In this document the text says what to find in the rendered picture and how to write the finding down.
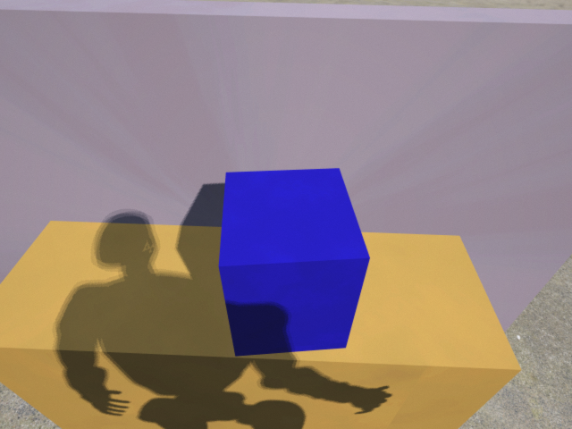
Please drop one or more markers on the pedestal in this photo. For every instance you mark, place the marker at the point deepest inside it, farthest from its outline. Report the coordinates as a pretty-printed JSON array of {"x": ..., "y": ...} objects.
[{"x": 124, "y": 326}]

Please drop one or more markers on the carton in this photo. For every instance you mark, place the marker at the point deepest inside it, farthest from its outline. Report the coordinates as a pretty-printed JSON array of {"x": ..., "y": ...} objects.
[{"x": 292, "y": 260}]

